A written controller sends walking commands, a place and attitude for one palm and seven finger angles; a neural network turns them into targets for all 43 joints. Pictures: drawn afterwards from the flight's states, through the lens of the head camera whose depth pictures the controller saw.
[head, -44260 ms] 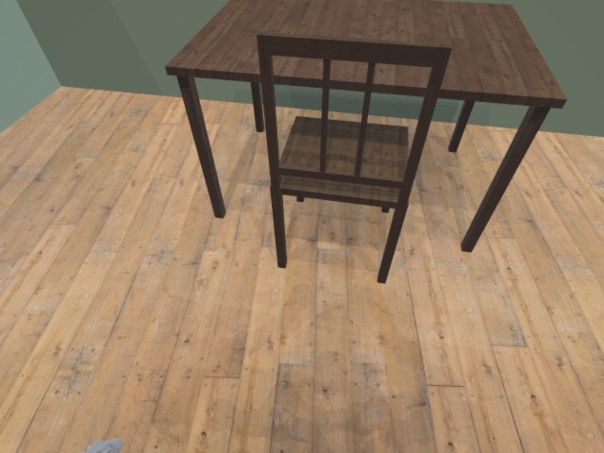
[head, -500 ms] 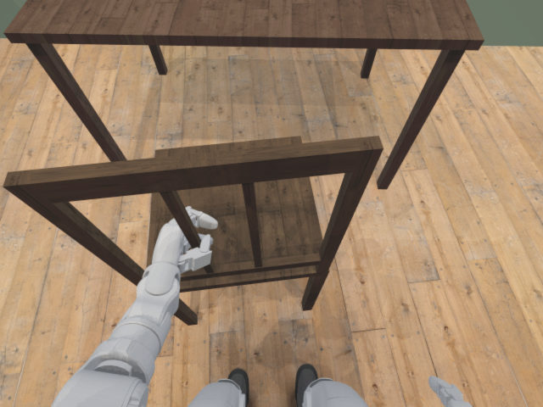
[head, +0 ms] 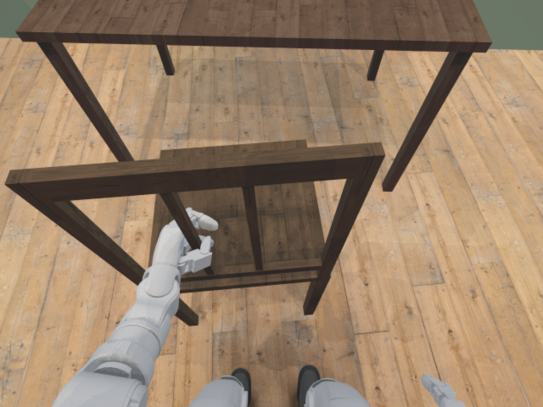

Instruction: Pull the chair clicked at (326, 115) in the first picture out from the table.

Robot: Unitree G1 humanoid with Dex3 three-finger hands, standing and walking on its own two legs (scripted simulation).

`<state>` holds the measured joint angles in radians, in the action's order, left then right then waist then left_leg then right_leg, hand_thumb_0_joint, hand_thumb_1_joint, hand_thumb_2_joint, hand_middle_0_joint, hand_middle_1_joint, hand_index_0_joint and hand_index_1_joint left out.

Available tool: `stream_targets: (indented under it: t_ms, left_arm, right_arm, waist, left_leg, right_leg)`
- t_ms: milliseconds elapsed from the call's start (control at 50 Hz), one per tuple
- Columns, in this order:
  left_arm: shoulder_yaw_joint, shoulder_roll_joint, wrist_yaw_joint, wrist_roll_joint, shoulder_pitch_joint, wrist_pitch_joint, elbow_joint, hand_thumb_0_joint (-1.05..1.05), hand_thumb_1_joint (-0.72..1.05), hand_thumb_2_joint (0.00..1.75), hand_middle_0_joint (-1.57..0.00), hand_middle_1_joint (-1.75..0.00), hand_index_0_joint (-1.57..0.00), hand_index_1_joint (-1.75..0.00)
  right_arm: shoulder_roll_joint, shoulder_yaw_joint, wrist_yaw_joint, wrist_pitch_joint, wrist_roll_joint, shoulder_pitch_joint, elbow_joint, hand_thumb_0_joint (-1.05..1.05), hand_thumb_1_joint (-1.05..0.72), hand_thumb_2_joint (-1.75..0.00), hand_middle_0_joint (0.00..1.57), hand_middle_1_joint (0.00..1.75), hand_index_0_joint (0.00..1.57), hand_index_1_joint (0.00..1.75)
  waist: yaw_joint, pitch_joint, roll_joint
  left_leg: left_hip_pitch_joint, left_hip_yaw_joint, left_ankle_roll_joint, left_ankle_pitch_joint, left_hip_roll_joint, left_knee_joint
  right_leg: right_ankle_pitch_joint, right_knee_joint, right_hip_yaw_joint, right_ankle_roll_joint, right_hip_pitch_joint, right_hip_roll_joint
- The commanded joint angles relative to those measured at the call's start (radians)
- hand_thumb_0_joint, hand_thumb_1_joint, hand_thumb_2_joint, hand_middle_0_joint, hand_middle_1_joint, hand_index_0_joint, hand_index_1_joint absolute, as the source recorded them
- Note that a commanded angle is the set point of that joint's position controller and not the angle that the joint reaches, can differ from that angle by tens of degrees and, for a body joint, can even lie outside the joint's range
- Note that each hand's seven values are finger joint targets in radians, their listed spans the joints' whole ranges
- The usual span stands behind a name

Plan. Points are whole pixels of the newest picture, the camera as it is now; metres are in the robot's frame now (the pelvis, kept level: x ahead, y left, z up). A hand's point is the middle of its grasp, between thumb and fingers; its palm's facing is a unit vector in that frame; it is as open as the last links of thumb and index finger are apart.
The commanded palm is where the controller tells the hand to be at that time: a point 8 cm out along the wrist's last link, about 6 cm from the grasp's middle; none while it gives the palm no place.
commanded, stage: step backward, pulling the chair out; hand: left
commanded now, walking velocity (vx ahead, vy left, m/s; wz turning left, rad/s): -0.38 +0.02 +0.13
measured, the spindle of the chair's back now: (194, 240) +0.37 +0.14 -0.06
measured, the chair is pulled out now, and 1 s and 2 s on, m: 0.35 0.38 0.57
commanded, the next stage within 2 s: none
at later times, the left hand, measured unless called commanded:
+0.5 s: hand (201, 256) +0.34 +0.13 -0.07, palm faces -0.04 -0.98 -0.20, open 5.1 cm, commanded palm +0.35 +0.18 -0.06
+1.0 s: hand (190, 272) +0.31 +0.14 -0.06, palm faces +0.01 -0.99 -0.16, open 5.0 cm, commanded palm +0.30 +0.19 -0.05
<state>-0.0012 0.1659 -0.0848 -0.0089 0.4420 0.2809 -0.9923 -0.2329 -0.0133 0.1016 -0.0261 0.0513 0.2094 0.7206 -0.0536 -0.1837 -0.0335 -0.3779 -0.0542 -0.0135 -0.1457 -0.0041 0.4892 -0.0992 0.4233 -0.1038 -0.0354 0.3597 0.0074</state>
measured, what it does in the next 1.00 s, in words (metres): steps on the spot: left foot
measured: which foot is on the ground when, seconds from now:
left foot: down 0.00-0.40, up 0.42-0.56, down 0.58-1.00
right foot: down 0.00-1.00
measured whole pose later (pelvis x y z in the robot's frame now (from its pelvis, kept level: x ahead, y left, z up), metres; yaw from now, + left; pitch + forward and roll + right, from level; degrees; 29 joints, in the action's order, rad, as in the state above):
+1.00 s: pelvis -0.05 +0.01 -0.01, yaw +10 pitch +2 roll -1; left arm -0.04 0.11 -0.08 -0.03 0.56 0.18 -0.94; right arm -0.25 0.00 0.10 0.02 0.04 0.19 0.70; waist -0.08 -0.21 -0.05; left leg -0.35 -0.08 -0.03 -0.46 -0.02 0.74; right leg -0.09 0.48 -0.09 0.00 0.42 -0.04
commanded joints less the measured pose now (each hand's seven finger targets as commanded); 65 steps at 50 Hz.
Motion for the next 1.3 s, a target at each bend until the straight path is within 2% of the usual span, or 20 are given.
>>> stream_targets:
  t_ms: [0, 100, 160, 220, 320, 380, 480, 580, 620, 680, 740, 840, 900, 1000, 1060, 1100, 1140, 1180, 1220, 1280]
  left_arm:
    - [0.045, 0.207, -0.029, 0.002, 0.307, 0.068, 0.206, 0.0, 0.9, 0.9, -0.5, -1.45, -0.5, -1.45]
    - [0.015, 0.173, -0.021, -0.006, 0.319, 0.067, 0.224, 0.0, 0.9, 0.9, -0.5, -1.45, -0.5, -1.45]
    - [0.003, 0.148, -0.011, 0.001, 0.327, 0.068, 0.238, 0.0, 0.9, 0.9, -0.5, -1.45, -0.5, -1.45]
    - [0.032, 0.171, -0.003, 0.004, 0.309, 0.069, 0.221, 0.0, 0.9, 0.9, -0.5, -1.45, -0.5, -1.45]
    - [0.015, 0.167, -0.003, -0.009, 0.34, 0.069, 0.235, 0.0, 0.9, 0.9, -0.5, -1.45, -0.5, -1.45]
    - [0.017, 0.185, -0.017, -0.009, 0.34, 0.062, 0.23, 0.0, 0.9, 0.9, -0.5, -1.45, -0.5, -1.45]
    - [0.007, 0.145, -0.008, -0.025, 0.349, 0.009, 0.232, 0.0, 0.9, 0.9, -0.5, -1.45, -0.5, -1.45]
    - [-0.036, 0.076, 0.001, -0.029, 0.41, 0.004, 0.276, 0.0, 0.9, 0.9, -0.5, -1.45, -0.5, -1.45]
    - [-0.037, 0.066, 0.008, -0.018, 0.454, 0.02, 0.323, 0.0, 0.9, 0.9, -0.5, -1.45, -0.5, -1.45]
    - [-0.028, 0.051, 0.01, -0.007, 0.383, 0.025, 0.307, 0.0, 0.9, 0.9, -0.5, -1.45, -0.5, -1.45]
    - [-0.025, 0.065, 0.012, -0.008, 0.395, 0.031, 0.32, 0.0, 0.9, 0.9, -0.5, -1.45, -0.5, -1.45]
    - [0.029, 0.161, -0.003, -0.02, 0.364, 0.017, 0.244, 0.0, 0.9, 0.9, -0.5, -1.45, -0.5, -1.45]
    - [0.017, 0.121, -0.001, -0.021, 0.388, -0.018, 0.24, 0.0, 0.9, 0.9, -0.5, -1.45, -0.5, -1.45]
    - [-0.013, 0.081, 0.002, -0.044, 0.399, -0.045, 0.298, 0.0, 0.9, 0.9, -0.5, -1.45, -0.5, -1.45]
    - [-0.041, 0.033, 0.01, -0.039, 0.445, -0.029, 0.37, 0.0, 0.9, 0.9, -0.5, -1.45, -0.5, -1.45]
    - [-0.023, 0.028, 0.012, -0.03, 0.429, -0.021, 0.343, 0.0, 0.9, 0.9, -0.5, -1.45, -0.5, -1.45]
    - [-0.026, 0.024, 0.013, -0.014, 0.425, -0.011, 0.314, 0.0, 0.9, 0.9, -0.5, -1.45, -0.5, -1.45]
    - [-0.043, 0.04, 0.016, 0.001, 0.469, 0.016, 0.293, 0.0, 0.9, 0.9, -0.5, -1.45, -0.5, -1.45]
    - [0.005, 0.121, 0.006, -0.01, 0.453, 0.018, 0.276, 0.0, 0.9, 0.9, -0.5, -1.45, -0.5, -1.45]
    - [0.02, 0.128, 0.012, -0.009, 0.418, 0.003, 0.246, 0.0, 0.9, 0.9, -0.5, -1.45, -0.5, -1.45]
  right_arm:
    - [-0.124, -0.042, 0.014, -0.031, 0.0, 0.047, -0.079, 0.0, -0.9, -0.9, 0.2, 0.3, 0.2, 0.3]
    - [-0.144, -0.038, 0.023, -0.025, -0.004, 0.032, -0.101, 0.0, -0.9, -0.9, 0.2, 0.3, 0.2, 0.3]
    - [-0.141, -0.035, 0.022, -0.014, -0.026, 0.016, -0.102, 0.0, -0.9, -0.9, 0.2, 0.3, 0.2, 0.3]
    - [-0.132, -0.045, 0.015, -0.016, -0.032, 0.061, -0.085, 0.0, -0.9, -0.9, 0.2, 0.3, 0.2, 0.3]
    - [-0.125, -0.044, 0.015, -0.031, -0.012, 0.066, -0.083, 0.0, -0.9, -0.9, 0.2, 0.3, 0.2, 0.3]
    - [-0.114, -0.041, 0.013, -0.039, 0.0, 0.066, -0.077, 0.0, -0.9, -0.9, 0.2, 0.3, 0.2, 0.3]
    - [-0.126, -0.017, 0.022, -0.029, -0.009, 0.024, -0.075, 0.0, -0.9, -0.9, 0.2, 0.3, 0.2, 0.3]
    - [-0.15, -0.036, 0.034, -0.005, -0.014, 0.051, -0.093, 0.0, -0.9, -0.9, 0.2, 0.3, 0.2, 0.3]
    - [-0.119, -0.029, 0.026, 0.004, -0.038, 0.026, -0.104, 0.0, -0.9, -0.9, 0.2, 0.3, 0.2, 0.3]
    - [-0.112, -0.04, -0.001, 0.01, -0.048, 0.073, -0.115, 0.0, -0.9, -0.9, 0.2, 0.3, 0.2, 0.3]
    - [-0.111, -0.043, -0.009, 0.012, -0.039, 0.086, -0.121, 0.0, -0.9, -0.9, 0.2, 0.3, 0.2, 0.3]
    - [-0.107, -0.045, 0.011, 0.007, -0.014, 0.075, -0.107, 0.0, -0.9, -0.9, 0.2, 0.3, 0.2, 0.3]
    - [-0.106, -0.022, 0.013, 0.007, -0.017, 0.045, -0.104, 0.0, -0.9, -0.9, 0.2, 0.3, 0.2, 0.3]
    - [-0.124, -0.022, 0.036, 0.02, -0.013, 0.056, -0.111, 0.0, -0.9, -0.9, 0.2, 0.3, 0.2, 0.3]
    - [-0.12, -0.028, 0.028, 0.037, -0.041, 0.016, -0.16, 0.0, -0.9, -0.9, 0.2, 0.3, 0.2, 0.3]
    - [-0.104, -0.039, 0.008, 0.033, -0.05, 0.058, -0.127, 0.0, -0.9, -0.9, 0.2, 0.3, 0.2, 0.3]
    - [-0.105, -0.043, -0.015, 0.02, -0.04, 0.109, -0.11, 0.0, -0.9, -0.9, 0.2, 0.3, 0.2, 0.3]
    - [-0.104, -0.037, -0.022, 0.004, -0.036, 0.127, -0.097, 0.0, -0.9, -0.9, 0.2, 0.3, 0.2, 0.3]
    - [-0.127, -0.051, 0.0, 0.007, -0.024, 0.145, -0.093, 0.0, -0.9, -0.9, 0.2, 0.3, 0.2, 0.3]
    - [-0.113, -0.033, 0.011, -0.001, -0.025, 0.066, -0.104, 0.0, -0.9, -0.9, 0.2, 0.3, 0.2, 0.3]
  waist:
    - [0.017, 0.436, 0.114]
    - [0.014, 0.407, 0.05]
    - [0.024, 0.421, -0.109]
    - [0.023, 0.487, -0.07]
    - [0.024, 0.444, 0.011]
    - [0.022, 0.457, 0.159]
    - [0.025, 0.448, 0.126]
    - [0.009, 0.476, 0.045]
    - [0.009, 0.517, -0.12]
    - [0.012, 0.503, -0.088]
    - [0.006, 0.499, -0.018]
    - [0.024, 0.496, 0.151]
    - [0.029, 0.492, 0.159]
    - [0.007, 0.482, 0.158]
    - [0.026, 0.399, -0.221]
    - [0.023, 0.413, -0.136]
    - [0.013, 0.477, -0.038]
    - [0.0, 0.456, 0.001]
    - [-0.004, 0.499, 0.201]
    - [0.025, 0.481, 0.138]
  left_leg:
    - [0.111, -0.007, 0.009, -0.132, -0.005, 0.084]
    - [0.107, -0.135, 0.051, 0.001, -0.091, -0.092]
    - [0.073, -0.29, 0.11, 0.113, -0.185, -0.172]
    - [0.182, -0.286, 0.112, 0.326, -0.19, -0.093]
    - [0.037, -0.17, 0.061, 0.012, -0.104, -0.036]
    - [0.073, -0.027, 0.001, -0.192, 0.009, 0.212]
    - [0.015, -0.098, 0.002, -0.248, -0.034, 0.261]
    - [0.179, -0.149, 0.061, 0.382, -0.163, -0.051]
    - [0.234, -0.213, 0.086, 0.639, -0.211, -0.035]
    - [0.314, -0.23, 0.096, 0.731, -0.241, -0.003]
    - [0.248, -0.176, 0.061, 0.607, -0.211, 0.037]
    - [0.05, -0.036, -0.023, -0.316, -0.018, 0.311]
    - [0.013, -0.079, -0.015, -0.375, -0.043, 0.393]
    - [0.151, -0.023, 0.013, -0.126, -0.086, -0.051]
    - [0.012, -0.215, 0.135, 0.162, -0.291, -0.187]
    - [0.243, -0.214, 0.163, 0.598, -0.309, -0.029]
    - [0.419, -0.155, 0.103, 0.81, -0.278, 0.134]
    - [0.285, -0.069, 0.027, 0.595, -0.198, 0.196]
    - [0.093, 0.001, -0.036, -0.007, -0.104, 0.246]
    - [0.02, -0.057, -0.025, -0.303, -0.069, 0.297]
  right_leg:
    - [-0.111, -0.15, 0.167, 0.02, -0.181, -0.244]
    - [-0.135, -0.034, 0.109, 0.054, -0.183, -0.121]
    - [-0.149, 0.112, 0.129, 0.025, -0.203, -0.061]
    - [-0.024, 0.059, 0.148, 0.022, -0.225, -0.055]
    - [-0.024, -0.02, 0.193, 0.006, -0.285, -0.131]
    - [-0.056, -0.161, 0.264, -0.029, -0.208, -0.305]
    - [0.278, -0.029, 0.193, -0.08, -0.282, -0.338]
    - [0.245, 0.13, 0.096, 0.086, -0.275, -0.128]
    - [0.176, 0.194, 0.109, 0.05, -0.252, -0.112]
    - [-0.026, 0.143, 0.109, 0.023, -0.189, -0.071]
    - [0.179, 0.062, 0.122, 0.009, -0.295, -0.09]
    - [0.317, -0.09, 0.289, -0.083, -0.314, -0.345]
    - [0.28, -0.065, 0.257, -0.105, -0.309, -0.372]
    - [0.11, 0.014, 0.157, 0.007, -0.274, -0.242]
    - [-0.214, 0.363, 0.077, 0.058, -0.216, -0.049]
    - [-0.286, 0.307, 0.133, 0.03, -0.094, -0.044]
    - [-0.008, 0.054, 0.136, 0.023, -0.142, -0.059]
    - [0.392, -0.062, 0.148, -0.014, -0.317, -0.125]
    - [0.821, 0.018, 0.266, -0.085, -0.494, -0.272]
    - [0.713, 0.015, 0.288, -0.105, -0.399, -0.348]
